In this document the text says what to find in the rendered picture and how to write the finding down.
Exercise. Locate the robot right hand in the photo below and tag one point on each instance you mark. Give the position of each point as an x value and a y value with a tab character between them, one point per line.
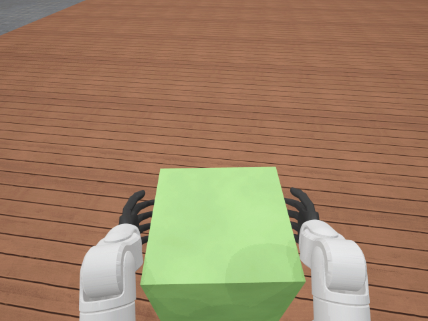
305	207

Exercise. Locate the robot left forearm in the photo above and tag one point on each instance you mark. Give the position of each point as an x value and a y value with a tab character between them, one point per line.
107	276

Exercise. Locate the carton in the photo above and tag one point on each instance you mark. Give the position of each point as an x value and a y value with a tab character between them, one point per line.
221	246

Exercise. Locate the robot left hand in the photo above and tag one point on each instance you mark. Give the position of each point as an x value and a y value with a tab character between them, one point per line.
131	209

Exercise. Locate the robot right forearm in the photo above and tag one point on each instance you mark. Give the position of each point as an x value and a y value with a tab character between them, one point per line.
338	272

